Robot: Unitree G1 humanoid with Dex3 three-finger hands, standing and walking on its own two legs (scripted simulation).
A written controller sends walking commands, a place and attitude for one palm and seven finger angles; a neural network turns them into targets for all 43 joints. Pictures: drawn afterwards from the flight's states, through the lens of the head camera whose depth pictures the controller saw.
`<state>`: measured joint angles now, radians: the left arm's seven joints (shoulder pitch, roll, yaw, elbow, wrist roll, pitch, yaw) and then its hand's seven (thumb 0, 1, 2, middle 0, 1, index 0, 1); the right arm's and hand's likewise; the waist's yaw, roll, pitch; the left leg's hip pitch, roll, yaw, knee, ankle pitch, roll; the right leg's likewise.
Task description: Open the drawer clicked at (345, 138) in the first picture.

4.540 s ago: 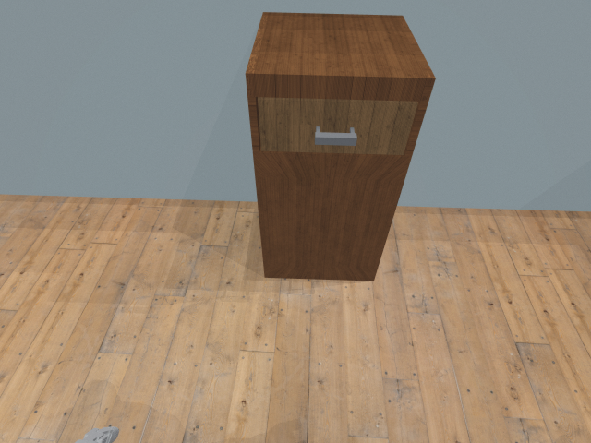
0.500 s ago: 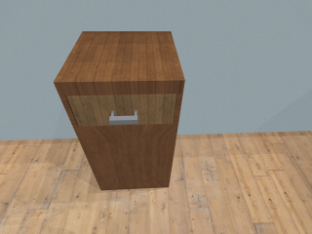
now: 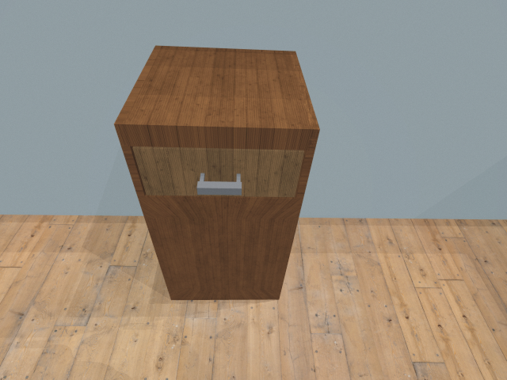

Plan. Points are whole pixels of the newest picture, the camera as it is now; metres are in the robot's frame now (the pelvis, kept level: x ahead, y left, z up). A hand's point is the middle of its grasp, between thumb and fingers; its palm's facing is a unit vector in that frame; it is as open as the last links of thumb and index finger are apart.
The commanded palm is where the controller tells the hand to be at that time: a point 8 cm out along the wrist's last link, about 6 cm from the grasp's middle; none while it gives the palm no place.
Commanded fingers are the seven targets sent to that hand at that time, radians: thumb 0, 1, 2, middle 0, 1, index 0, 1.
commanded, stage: shuffle to correct the standing spot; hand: left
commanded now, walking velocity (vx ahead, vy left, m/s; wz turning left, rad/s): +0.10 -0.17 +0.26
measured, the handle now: (220, 182) +0.57 +0.12 -0.06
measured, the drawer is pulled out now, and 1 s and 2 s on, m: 0.00 0.00 0.00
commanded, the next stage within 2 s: come to a stop and stand still in 0.90 s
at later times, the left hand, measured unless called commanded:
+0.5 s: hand out of the picture -0.02 +0.12 -0.19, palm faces +0.15 -0.98 -0.13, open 7.4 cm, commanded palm none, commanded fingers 0.00 0.90 0.90 -0.20 -0.30 -0.20 -0.30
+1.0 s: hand out of the picture +0.13 +0.09 -0.17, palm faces +0.10 -0.96 -0.25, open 7.3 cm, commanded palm none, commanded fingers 0.00 0.90 0.90 -0.20 -0.30 -0.20 -0.30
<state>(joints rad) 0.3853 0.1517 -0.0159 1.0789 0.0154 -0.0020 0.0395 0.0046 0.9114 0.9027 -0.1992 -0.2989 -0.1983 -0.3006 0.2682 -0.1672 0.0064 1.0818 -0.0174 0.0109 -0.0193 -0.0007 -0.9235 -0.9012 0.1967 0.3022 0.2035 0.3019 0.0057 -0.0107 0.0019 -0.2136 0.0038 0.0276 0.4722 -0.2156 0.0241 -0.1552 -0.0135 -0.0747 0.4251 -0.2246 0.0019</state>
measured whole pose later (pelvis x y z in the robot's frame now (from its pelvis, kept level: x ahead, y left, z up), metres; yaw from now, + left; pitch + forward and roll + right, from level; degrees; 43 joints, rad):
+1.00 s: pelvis +0.10 -0.11 -0.01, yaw +4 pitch +0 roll -1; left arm 0.24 0.16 0.06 0.97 0.03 0.03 0.01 0.01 0.92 0.90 -0.20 -0.30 -0.19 -0.30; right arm 0.31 -0.20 -0.08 1.10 -0.03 0.05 -0.05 0.00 -0.90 -0.90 0.20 0.30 0.21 0.30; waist -0.02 0.07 0.05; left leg -0.38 0.11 0.05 0.95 -0.55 -0.01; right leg -0.33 -0.06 -0.12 0.58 -0.25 0.01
